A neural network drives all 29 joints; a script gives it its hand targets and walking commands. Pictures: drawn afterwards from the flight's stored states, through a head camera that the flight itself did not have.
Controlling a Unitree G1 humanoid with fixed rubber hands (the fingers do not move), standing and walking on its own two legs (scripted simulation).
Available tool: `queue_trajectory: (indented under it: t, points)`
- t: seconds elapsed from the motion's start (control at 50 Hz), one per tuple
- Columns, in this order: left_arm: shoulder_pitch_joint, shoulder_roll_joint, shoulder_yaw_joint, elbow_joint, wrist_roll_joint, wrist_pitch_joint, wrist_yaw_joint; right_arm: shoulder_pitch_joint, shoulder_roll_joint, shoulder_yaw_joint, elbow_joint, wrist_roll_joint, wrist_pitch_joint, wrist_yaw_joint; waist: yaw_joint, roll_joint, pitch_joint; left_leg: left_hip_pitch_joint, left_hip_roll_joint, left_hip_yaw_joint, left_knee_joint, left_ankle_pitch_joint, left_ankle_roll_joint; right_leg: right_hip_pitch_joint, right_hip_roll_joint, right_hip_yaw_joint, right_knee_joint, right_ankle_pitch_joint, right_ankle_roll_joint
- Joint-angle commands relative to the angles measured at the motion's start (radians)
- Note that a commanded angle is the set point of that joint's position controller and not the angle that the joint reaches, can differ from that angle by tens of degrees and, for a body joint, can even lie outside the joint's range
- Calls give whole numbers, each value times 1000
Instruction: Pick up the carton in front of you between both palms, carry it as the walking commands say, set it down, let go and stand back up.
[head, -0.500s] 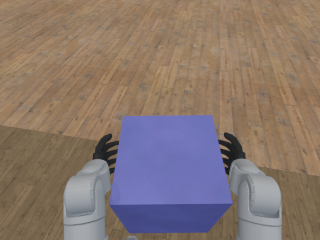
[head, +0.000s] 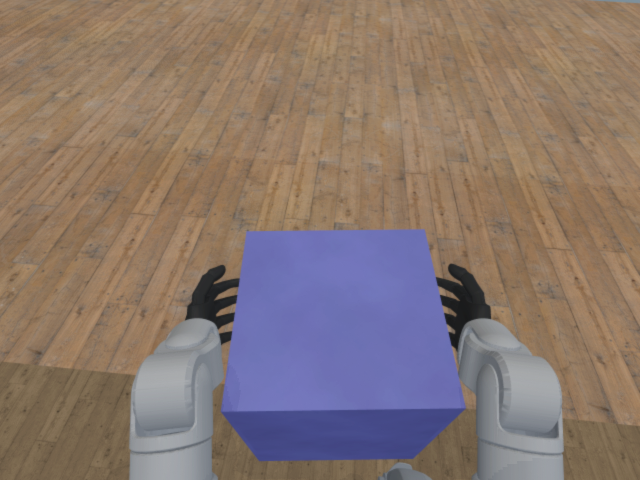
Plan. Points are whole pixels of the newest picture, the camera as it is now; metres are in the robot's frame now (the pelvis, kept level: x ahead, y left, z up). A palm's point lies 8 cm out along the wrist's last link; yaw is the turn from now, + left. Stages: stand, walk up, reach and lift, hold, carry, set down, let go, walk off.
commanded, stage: carry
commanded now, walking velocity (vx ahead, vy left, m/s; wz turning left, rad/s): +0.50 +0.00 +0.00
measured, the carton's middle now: (335, 353) +0.28 +0.00 +0.02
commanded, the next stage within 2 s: none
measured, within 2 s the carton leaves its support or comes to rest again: neither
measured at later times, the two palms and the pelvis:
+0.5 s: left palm (260, 124) +0.69 +0.12 +0.09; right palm (420, 123) +0.71 -0.18 +0.09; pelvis +0.32 -0.05 -0.01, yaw +1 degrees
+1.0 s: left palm (294, 44) +1.07 +0.07 +0.09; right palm (414, 47) +1.06 -0.23 +0.10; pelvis +0.70 -0.04 -0.08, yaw +0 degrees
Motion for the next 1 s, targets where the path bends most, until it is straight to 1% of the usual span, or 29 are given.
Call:
queue_trajectory:
  t: [0.0, 0.04, 0.08, 0.1, 0.12, 0.14, 0.16, 0.18, 0.22, 0.26, 0.38, 0.46, 0.5, 0.54, 0.56, 0.58, 0.6, 0.62, 0.64, 0.68, 0.72, 0.76, 0.8, 0.84, 0.9, 0.92, 0.94, 0.96, 0.98]
  points:
    - [-663, -771, -748, -27, -412, -4, -218, -599, 732, 729, -20, 414, 16, 247, -35, 148, -112, 98, 202, -109, -52, 432, 104, -12, 46, -63, -87, 68, -29]
    - [-749, -720, -713, 26, -419, 12, -207, -697, 688, 709, 31, 419, 28, 226, -23, 155, -98, 91, 213, -99, -23, 459, 94, 47, 49, -51, -124, 76, -58]
    - [-816, -679, -657, 101, -422, 26, -196, -803, 670, 683, 94, 431, 42, 208, 23, 152, -155, 80, 204, -53, 135, 635, 65, 222, 89, -75, -141, 21, -74]
    - [-844, -668, -625, 153, -424, 31, -192, -854, 666, 667, 128, 434, 49, 200, 68, 108, -228, 40, 159, 4, 322, 686, 33, 411, 142, -121, -186, -14, -69]
    - [-874, -662, -590, 204, -429, 34, -190, -914, 661, 646, 162, 434, 56, 192, 110, 1, -318, -80, 113, 4, 568, 520, 11, 620, 100, -48, -198, -96, -57]
    - [-918, -635, -557, 240, -427, 36, -189, -953, 683, 632, 195, 441, 64, 186, 81, -227, -400, -320, 2, -26, 859, 197, -25, 773, -184, 450, -302, -240, -157]
    - [-979, -662, -543, 275, -447, 35, -194, -1013, 712, 609, 219, 450, 65, 179, 108, -350, -430, -553, -107, -146, 1057, -203, -25, 888, -282, 743, -439, -218, -254]
    - [-1039, -714, -548, 289, -479, 34, -200, -1071, 750, 599, 255, 455, 65, 173, 93, -286, -408, -617, -47, -229, 1152, -185, 11, 872, -265, 656, -408, -104, -252]
    - [-1185, -830, -563, 282, -526, 19, -212, -1152, 839, 566, 292, 456, 54, 167, 89, -82, -386, -641, 14, -244, 1100, -93, 39, 775, -215, 468, -333, 120, -201]
    - [-1296, -916, -564, 288, -561, 4, -220, -1193, 903, 538, 328, 446, 41, 160, 72, -86, -405, -592, 35, -238, 996, -39, 33, 718, -184, 359, -337, 193, -169]
    - [-1343, -998, -525, 342, -558, -12, -228, -1206, 972, 508, 399, 406, 14, 145, 85, -90, -405, -716, 28, -177, 756, 31, 7, 828, -145, 237, -309, 429, -192]
    - [-1321, -999, -529, 317, -535, -8, -227, -1229, 989, 527, 355, 405, 14, 143, 100, -107, -359, -581, -40, -81, 388, 237, 0, 792, -44, 98, -292, 580, -157]
    - [-1281, -991, -533, 298, -513, 0, -221, -1203, 988, 539, 326, 401, 24, 147, 94, -156, -375, -480, -59, -44, 374, 347, 30, 797, -62, 52, -235, 681, -144]
    - [-1227, -977, -536, 295, -489, 8, -217, -1173, 977, 548, 308, 397, 36, 158, 61, -154, -405, -380, -79, -42, 292, 314, 62, 806, -65, 22, -115, 808, -111]
    - [-1207, -965, -544, 295, -478, 12, -216, -1157, 972, 550, 311, 397, 39, 167, 34, -159, -419, -330, -59, -95, 217, 405, 67, 830, -51, 19, -33, 768, -83]
    - [-1194, -957, -554, 298, -470, 14, -217, -1132, 967, 551, 311, 399, 42, 176, -5, -125, -410, -252, -57, -88, 113, 497, 44, 813, -17, -21, 83, 672, -60]
    - [-1196, -967, -565, 291, -472, 20, -220, -1129, 938, 549, 316, 387, 39, 184, -13, 25, -472, 69, 36, -189, 121, 646, 98, 554, 25, -26, 290, 498, -19]
    - [-1203, -982, -579, 257, -478, 27, -224, -1083, 924, 551, 349, 380, 26, 189, -77, 309, -539, 406, 236, -615, 136, 615, 267, 95, 125, 57, 521, 55, 38]
    - [-1234, -981, -595, 235, -471, 26, -220, -1078, 969, 568, 324, 407, 27, 196, -108, 341, -490, 499, 260, -665, 104, 647, 280, -123, 173, 105, 607, -379, 21]
    - [-1249, -977, -593, 187, -454, 9, -201, -1159, 1014, 615, 213, 470, 25, 207, -115, 97, -415, 449, 218, -569, 137, 616, 197, -201, 118, 156, 451, -336, -21]
    - [-1201, -941, -576, 168, -421, -2, -177, -1239, 1028, 671, 118, 527, 19, 211, -102, 24, -393, 347, 182, -521, 103, 524, 156, -122, 114, 140, 224, -257, -15]
    - [-1151, -901, -563, 161, -392, -7, -158, -1258, 1007, 686, 80, 555, 15, 216, -98, 75, -417, 319, 169, -480, 104, 561, 171, -35, 140, 95, 136, -129, 6]
    - [-1129, -858, -560, 143, -362, -8, -145, -1237, 977, 688, 80, 574, 15, 222, -127, 90, -429, 368, 93, -420, 165, 505, 154, -68, 143, 75, -43, 116, 8]
    - [-1112, -804, -545, 158, -329, 2, -139, -1202, 943, 684, 128, 573, 20, 230, -131, 92, -374, 211, 31, -365, 212, 355, 134, 88, 156, 53, -284, 342, 9]
    - [-1069, -733, -504, 228, -287, 25, -151, -1163, 915, 663, 254, 560, 33, 244, -58, 66, -323, -93, 13, -288, 390, 175, 109, 423, 133, 42, -397, 621, -18]
    - [-1073, -718, -493, 259, -284, 35, -157, -1158, 912, 653, 299, 550, 39, 247, -19, 51, -316, -132, 5, -248, 493, 155, 97, 499, 103, 50, -434, 662, -33]
    - [-1082, -703, -481, 293, -288, 46, -165, -1160, 904, 635, 344, 539, 46, 247, 32, 19, -309, -214, -14, -207, 611, 153, 80, 615, 82, 44, -425, 604, -42]
    - [-1086, -680, -461, 340, -296, 58, -174, -1176, 886, 608, 387, 533, 57, 245, 75, -72, -284, -393, -66, -169, 806, -92, 58, 753, 13, 109, -387, 589, -71]
    - [-1108, -655, -447, 398, -298, 70, -176, -1218, 866, 579, 423, 533, 80, 241, 84, -214, -346, -634, -98, -189, 1004, -316, 21, 994, -181, 325, -164, 984, -171]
